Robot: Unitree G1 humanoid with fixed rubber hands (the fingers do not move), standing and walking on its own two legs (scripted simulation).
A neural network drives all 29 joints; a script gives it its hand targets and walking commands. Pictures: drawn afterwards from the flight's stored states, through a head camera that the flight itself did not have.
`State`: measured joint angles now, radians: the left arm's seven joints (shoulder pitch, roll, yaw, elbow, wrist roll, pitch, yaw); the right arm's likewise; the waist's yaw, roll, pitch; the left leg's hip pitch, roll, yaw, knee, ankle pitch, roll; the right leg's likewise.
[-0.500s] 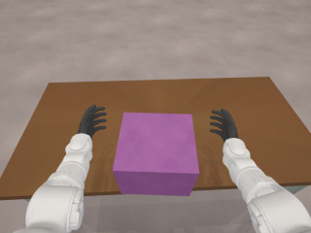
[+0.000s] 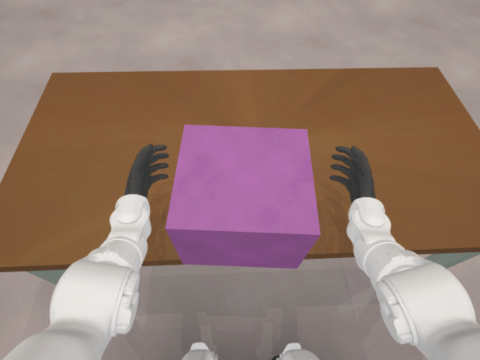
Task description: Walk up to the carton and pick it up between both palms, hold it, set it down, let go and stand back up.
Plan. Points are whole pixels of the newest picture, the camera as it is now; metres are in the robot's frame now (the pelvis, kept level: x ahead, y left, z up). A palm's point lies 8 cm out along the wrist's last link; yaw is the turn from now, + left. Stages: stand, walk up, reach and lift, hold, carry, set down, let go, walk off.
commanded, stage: reach and lift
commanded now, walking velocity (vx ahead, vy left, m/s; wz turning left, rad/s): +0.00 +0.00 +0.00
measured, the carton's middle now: (242, 199) +0.40 +0.01 -0.02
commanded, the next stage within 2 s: none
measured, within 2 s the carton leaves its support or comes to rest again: neither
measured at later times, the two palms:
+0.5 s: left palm (157, 190) +0.42 +0.16 +0.00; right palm (331, 196) +0.39 -0.15 +0.00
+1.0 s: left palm (152, 193) +0.40 +0.17 +0.01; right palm (330, 201) +0.38 -0.15 +0.01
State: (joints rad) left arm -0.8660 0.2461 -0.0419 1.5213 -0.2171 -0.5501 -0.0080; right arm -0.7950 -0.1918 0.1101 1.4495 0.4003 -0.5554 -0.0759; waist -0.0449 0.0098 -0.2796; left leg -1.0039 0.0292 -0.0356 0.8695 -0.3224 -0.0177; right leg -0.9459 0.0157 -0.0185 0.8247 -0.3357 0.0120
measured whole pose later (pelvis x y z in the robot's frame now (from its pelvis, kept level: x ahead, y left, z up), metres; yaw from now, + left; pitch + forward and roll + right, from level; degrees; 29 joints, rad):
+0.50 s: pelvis +0.01 +0.00 +0.00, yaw +0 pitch +25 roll -3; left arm -0.81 0.14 0.20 1.39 0.04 -0.54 0.03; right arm -0.78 -0.03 -0.16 1.43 0.08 -0.62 -0.18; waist -0.04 0.02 -0.24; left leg -0.98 0.04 -0.05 0.89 -0.34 -0.02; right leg -0.91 0.03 -0.03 0.82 -0.35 0.01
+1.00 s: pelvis +0.00 +0.02 +0.01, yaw -1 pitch +23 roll -4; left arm -0.79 0.10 0.20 1.41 0.09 -0.53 0.09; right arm -0.74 -0.04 -0.31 1.44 -0.05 -0.58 -0.15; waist -0.03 0.02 -0.24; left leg -0.91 0.04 -0.04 0.82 -0.31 0.00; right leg -0.82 0.02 -0.02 0.71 -0.29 0.03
